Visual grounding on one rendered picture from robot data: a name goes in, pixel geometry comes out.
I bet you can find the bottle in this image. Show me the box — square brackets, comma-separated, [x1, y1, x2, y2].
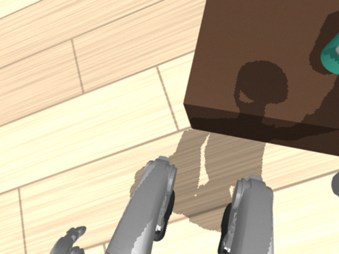
[320, 33, 339, 75]

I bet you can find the left robot hand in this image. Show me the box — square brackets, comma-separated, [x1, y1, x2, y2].
[50, 226, 86, 254]

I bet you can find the left robot foot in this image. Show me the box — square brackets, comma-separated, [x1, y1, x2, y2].
[154, 190, 175, 241]

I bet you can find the right robot foot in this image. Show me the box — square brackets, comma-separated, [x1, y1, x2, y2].
[218, 203, 232, 254]

